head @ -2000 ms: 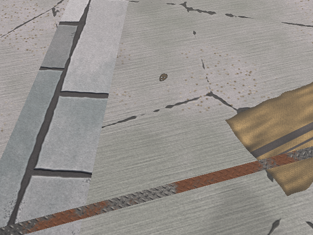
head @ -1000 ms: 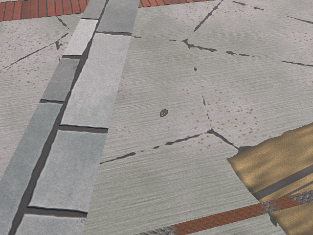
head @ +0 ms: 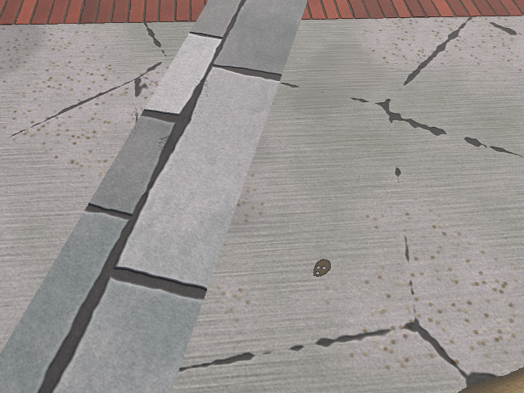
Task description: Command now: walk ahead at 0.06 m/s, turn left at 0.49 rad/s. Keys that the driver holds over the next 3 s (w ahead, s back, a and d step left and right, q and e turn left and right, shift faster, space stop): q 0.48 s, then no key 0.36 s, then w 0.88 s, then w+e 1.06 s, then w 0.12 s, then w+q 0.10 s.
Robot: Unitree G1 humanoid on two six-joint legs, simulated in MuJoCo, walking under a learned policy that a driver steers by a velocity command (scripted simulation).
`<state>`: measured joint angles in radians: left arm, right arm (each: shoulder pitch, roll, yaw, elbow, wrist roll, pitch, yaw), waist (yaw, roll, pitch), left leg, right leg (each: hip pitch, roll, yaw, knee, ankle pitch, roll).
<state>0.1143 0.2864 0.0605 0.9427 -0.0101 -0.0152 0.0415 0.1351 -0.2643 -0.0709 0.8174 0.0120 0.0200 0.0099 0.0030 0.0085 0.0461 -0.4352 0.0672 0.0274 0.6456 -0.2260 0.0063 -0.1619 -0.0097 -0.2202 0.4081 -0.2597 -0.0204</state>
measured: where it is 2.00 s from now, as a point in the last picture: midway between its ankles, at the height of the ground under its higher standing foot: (207, 354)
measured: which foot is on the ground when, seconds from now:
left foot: up 0.00-0.00, down 0.02-0.50, up 0.52-0.84, down 0.86-1.00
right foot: down 0.00-0.02, up 0.04-0.48, down 0.50-0.88, up 0.90-1.00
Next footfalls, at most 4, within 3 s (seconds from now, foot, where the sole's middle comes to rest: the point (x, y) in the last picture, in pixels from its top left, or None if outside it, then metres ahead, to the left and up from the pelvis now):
0.02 left None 0.10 0.11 -0.77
0.50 right None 0.14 -0.11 -0.77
0.86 left None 0.03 0.12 -0.77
1.18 right None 0.22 -0.08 -0.77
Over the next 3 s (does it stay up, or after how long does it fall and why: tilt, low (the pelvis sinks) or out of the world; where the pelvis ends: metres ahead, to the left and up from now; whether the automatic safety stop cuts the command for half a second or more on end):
stays up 1.07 0.21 0.01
